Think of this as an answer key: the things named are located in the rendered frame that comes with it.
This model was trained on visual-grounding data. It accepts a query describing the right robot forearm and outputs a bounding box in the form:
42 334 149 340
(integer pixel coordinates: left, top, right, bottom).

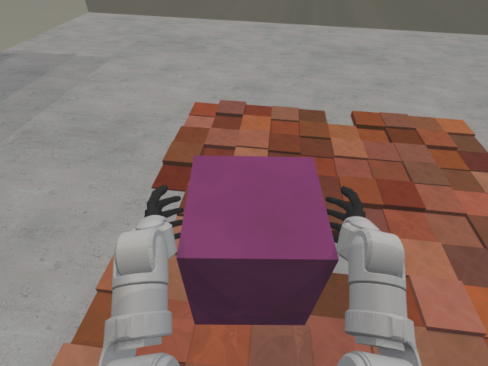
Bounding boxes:
336 216 422 366

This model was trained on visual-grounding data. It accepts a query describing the carton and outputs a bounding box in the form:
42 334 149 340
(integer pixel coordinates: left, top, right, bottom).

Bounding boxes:
176 156 339 325

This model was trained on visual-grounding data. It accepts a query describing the right robot upper arm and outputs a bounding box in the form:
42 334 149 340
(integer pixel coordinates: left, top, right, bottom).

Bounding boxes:
337 351 413 366

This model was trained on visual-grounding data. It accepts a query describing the left robot hand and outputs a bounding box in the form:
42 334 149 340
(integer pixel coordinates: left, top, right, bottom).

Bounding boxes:
145 185 184 239

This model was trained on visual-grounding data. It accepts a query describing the left robot forearm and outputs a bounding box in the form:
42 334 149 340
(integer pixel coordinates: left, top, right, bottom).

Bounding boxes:
98 215 177 366

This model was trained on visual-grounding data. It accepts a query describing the right robot hand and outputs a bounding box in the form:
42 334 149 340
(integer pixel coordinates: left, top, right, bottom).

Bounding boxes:
326 186 365 243

